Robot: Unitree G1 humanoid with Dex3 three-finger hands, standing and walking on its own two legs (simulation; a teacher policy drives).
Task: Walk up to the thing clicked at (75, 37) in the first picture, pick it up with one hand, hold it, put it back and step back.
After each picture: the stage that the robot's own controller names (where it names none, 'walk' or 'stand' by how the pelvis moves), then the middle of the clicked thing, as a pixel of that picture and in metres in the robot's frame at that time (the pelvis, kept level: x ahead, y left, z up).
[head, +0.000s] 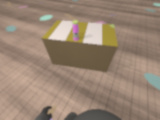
stand; (75, 31) +1.02 +0.25 -0.04
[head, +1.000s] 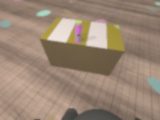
walk; (78, 32) +0.90 +0.20 -0.02
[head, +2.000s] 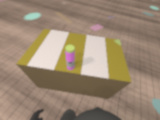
walk; (70, 58) +0.49 +0.19 -0.03
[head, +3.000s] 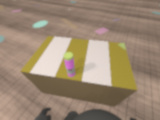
stand; (70, 65) +0.44 +0.20 -0.03
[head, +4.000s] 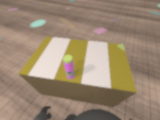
stand; (69, 68) +0.42 +0.19 -0.04
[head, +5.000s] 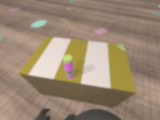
stand; (69, 68) +0.42 +0.20 -0.04
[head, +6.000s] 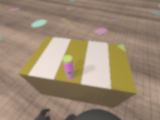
stand; (69, 68) +0.41 +0.19 -0.04
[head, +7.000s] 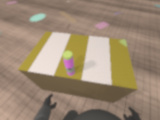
rise first; (69, 64) +0.43 +0.19 -0.04
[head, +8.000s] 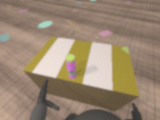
rise first; (71, 67) +0.42 +0.20 -0.04
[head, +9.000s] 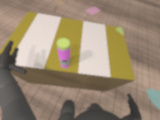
go down; (64, 55) +0.43 +0.18 +0.02
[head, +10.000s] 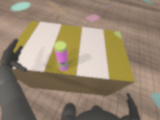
go down; (62, 58) +0.44 +0.19 +0.03
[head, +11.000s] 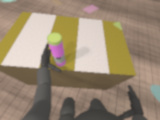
close in; (58, 52) +0.44 +0.19 +0.06
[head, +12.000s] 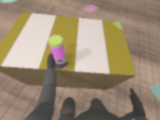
lift; (59, 55) +0.42 +0.18 +0.06
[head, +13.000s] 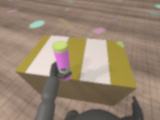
lift; (63, 63) +0.33 +0.17 +0.15
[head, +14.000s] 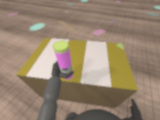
hold; (65, 63) +0.32 +0.16 +0.17
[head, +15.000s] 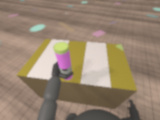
hold; (64, 63) +0.32 +0.17 +0.16
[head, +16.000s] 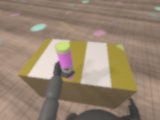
hold; (66, 63) +0.33 +0.16 +0.16
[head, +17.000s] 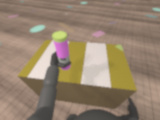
crouch; (63, 53) +0.38 +0.18 +0.19
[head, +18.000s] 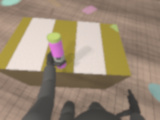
lower; (58, 53) +0.44 +0.19 +0.05
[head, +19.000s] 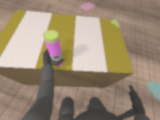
lower; (55, 51) +0.45 +0.20 +0.06
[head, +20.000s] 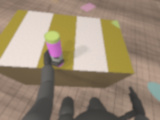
lower; (55, 52) +0.44 +0.20 +0.06
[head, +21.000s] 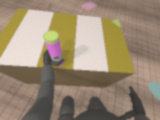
lower; (55, 51) +0.44 +0.20 +0.07
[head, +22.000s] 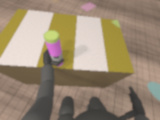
rest; (55, 51) +0.44 +0.20 +0.07
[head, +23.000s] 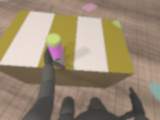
withdraw; (57, 53) +0.43 +0.19 +0.06
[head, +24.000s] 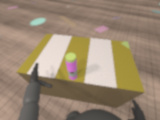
sink last; (72, 67) +0.39 +0.17 +0.01
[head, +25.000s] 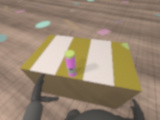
stand; (71, 64) +0.42 +0.19 +0.01
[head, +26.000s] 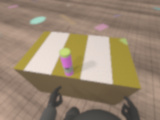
stand; (67, 63) +0.41 +0.20 +0.03
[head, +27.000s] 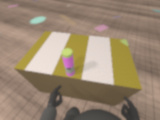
stand; (69, 63) +0.41 +0.19 +0.03
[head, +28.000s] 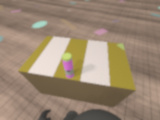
stand; (68, 66) +0.42 +0.20 -0.02
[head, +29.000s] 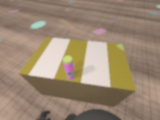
stand; (69, 69) +0.41 +0.19 -0.04
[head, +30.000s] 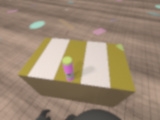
stand; (68, 70) +0.40 +0.19 -0.04
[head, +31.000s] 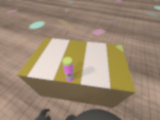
stand; (69, 70) +0.40 +0.19 -0.04
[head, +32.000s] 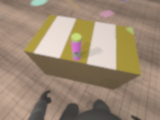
walk; (76, 48) +0.52 +0.15 -0.01
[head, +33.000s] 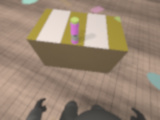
walk; (74, 32) +0.73 +0.21 -0.03
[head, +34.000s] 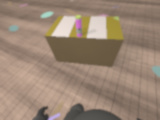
stand; (78, 26) +1.01 +0.25 -0.02
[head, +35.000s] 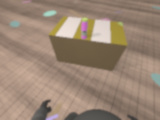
stand; (84, 29) +1.01 +0.15 -0.04
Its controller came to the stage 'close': yes
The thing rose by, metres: 0.21
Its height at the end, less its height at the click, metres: +0.00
